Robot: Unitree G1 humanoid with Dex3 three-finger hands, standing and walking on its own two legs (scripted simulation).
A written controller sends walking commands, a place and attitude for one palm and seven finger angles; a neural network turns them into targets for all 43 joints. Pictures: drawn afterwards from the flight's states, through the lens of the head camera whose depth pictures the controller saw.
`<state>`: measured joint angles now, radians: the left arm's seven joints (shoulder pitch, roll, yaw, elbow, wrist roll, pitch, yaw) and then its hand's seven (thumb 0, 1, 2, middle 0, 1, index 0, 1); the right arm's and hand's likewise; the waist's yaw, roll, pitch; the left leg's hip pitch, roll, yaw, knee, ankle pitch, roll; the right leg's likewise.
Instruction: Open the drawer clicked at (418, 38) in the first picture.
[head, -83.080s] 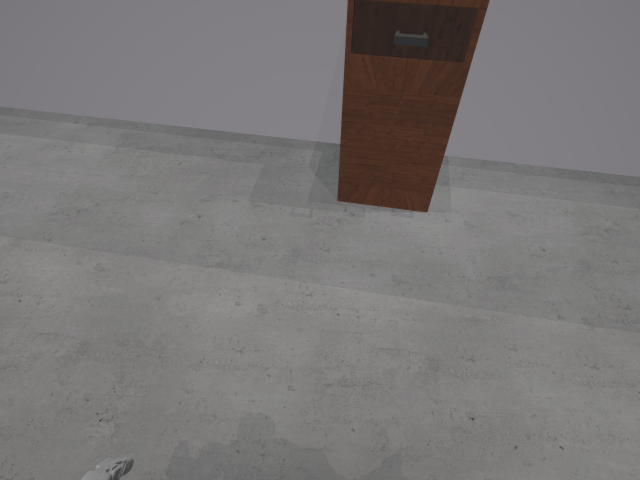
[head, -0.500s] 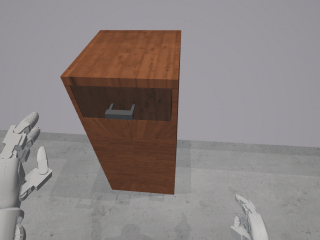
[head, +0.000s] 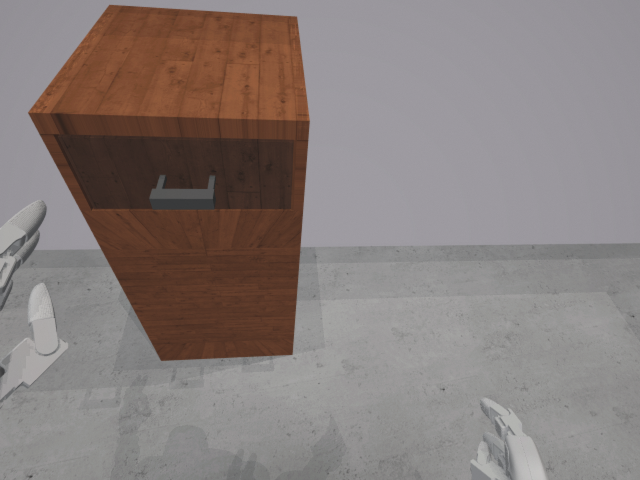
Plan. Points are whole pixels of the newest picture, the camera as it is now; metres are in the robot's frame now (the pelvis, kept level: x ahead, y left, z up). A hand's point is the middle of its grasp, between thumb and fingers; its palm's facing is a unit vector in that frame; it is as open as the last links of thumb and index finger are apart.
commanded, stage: step back with the hand held close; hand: left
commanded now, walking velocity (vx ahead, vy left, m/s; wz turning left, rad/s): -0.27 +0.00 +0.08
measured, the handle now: (185, 190) +0.57 +0.24 +0.00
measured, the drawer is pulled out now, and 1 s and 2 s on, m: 0.00 0.00 0.00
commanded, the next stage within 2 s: stop stepping back and stand still in 0.70 s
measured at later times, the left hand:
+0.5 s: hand out of the picture +0.08 +0.23 +0.18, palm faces +0.45 -0.78 -0.43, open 7.4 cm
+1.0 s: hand out of the picture -0.05 +0.20 +0.18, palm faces +0.33 -0.80 -0.50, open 7.4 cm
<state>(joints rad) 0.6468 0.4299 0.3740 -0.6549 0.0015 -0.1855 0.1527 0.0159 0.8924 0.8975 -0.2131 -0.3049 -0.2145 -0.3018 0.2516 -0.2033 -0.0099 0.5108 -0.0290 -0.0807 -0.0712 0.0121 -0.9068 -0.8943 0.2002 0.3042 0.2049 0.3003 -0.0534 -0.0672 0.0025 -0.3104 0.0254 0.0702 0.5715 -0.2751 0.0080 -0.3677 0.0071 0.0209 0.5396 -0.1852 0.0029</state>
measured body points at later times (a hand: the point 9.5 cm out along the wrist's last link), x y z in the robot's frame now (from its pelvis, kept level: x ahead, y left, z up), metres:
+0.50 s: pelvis -0.11 -0.02 -0.01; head -0.13 -0.02 +0.44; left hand +0.05 +0.27 +0.20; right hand +0.02 -0.24 -0.10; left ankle +0.02 +0.11 -0.73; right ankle -0.14 -0.10 -0.71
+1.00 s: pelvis -0.23 -0.04 +0.01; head -0.23 -0.01 +0.45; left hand -0.07 +0.24 +0.20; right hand -0.07 -0.28 -0.05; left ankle -0.23 +0.08 -0.73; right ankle -0.17 -0.10 -0.72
